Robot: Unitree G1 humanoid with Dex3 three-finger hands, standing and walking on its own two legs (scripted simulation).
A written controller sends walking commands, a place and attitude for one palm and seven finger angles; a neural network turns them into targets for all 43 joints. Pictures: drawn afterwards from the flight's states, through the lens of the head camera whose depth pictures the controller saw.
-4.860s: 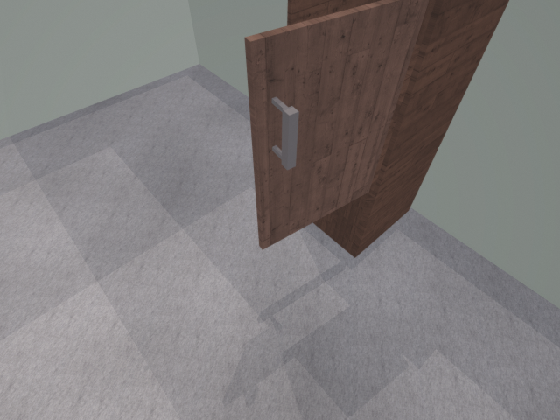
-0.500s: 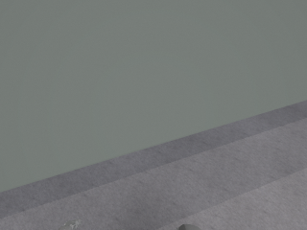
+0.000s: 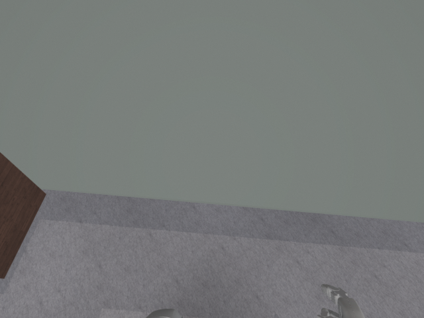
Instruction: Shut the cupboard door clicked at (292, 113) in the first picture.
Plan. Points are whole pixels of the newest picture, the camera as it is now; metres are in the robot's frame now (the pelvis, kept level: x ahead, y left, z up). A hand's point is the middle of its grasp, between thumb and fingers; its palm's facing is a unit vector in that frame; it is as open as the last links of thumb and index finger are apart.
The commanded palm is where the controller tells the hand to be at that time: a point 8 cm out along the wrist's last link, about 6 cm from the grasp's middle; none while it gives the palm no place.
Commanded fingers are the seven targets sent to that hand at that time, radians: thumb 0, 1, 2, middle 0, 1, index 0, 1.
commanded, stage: turn to face it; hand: left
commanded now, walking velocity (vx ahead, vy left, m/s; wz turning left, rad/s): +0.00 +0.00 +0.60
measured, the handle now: out of the picture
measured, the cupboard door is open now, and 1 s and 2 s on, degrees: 82 82 82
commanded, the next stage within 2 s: none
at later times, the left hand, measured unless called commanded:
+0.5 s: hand out of the picture +0.06 +0.16 -0.14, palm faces +0.27 -0.93 -0.26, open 7.4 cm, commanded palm none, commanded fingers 0.00 0.90 0.90 -0.20 -0.30 -0.20 -0.30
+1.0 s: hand out of the picture -0.03 +0.18 -0.14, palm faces +0.58 -0.76 -0.30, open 7.4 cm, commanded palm none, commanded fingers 0.00 0.90 0.90 -0.20 -0.30 -0.20 -0.30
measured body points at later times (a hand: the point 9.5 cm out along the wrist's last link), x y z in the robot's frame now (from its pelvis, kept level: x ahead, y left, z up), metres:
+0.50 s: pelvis +0.01 -0.05 +0.01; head +0.06 -0.05 +0.46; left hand +0.04 +0.21 -0.12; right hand +0.13 -0.29 -0.14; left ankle -0.04 +0.07 -0.65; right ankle +0.04 -0.18 -0.72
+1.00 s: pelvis +0.01 -0.06 +0.01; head +0.05 -0.04 +0.45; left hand -0.06 +0.22 -0.12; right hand +0.22 -0.23 -0.14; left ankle -0.02 +0.07 -0.72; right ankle +0.09 -0.17 -0.72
